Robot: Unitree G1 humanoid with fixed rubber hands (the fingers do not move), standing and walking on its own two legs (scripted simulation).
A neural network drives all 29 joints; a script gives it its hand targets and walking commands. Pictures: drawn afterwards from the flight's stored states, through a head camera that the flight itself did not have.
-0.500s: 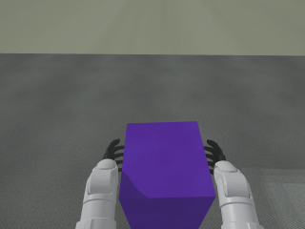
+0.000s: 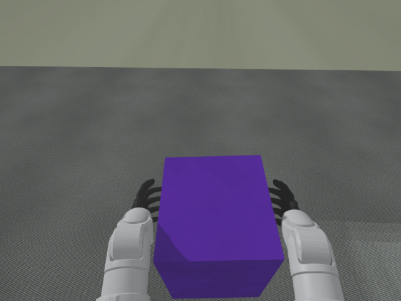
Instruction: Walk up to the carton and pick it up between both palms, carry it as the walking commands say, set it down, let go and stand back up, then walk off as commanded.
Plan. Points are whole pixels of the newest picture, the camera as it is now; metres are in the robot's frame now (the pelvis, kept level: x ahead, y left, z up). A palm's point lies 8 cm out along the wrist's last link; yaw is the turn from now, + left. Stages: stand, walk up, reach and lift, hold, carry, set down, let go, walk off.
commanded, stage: carry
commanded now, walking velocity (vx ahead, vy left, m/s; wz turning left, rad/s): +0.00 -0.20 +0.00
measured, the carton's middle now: (214, 230) +0.30 +0.01 -0.01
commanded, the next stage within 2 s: none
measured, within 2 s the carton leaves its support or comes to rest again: neither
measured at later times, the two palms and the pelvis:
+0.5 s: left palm (155, 241) +0.22 +0.11 +0.08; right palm (320, 227) +0.25 -0.18 +0.09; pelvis +0.00 -0.06 -0.01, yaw +6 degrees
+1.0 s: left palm (217, 270) +0.17 +0.00 +0.08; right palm (399, 256) +0.20 -0.29 +0.09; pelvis -0.04 -0.16 -0.01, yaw +6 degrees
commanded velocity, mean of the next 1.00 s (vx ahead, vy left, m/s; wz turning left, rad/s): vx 0.00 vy -0.20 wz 0.00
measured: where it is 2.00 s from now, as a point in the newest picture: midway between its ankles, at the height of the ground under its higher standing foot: outside the picture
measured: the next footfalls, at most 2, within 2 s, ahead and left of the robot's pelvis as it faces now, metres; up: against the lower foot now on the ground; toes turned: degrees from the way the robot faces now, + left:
left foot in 0.50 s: +0.03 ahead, +0.06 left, +0.00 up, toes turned +15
right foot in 0.74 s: +0.05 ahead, -0.24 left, +0.00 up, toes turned -2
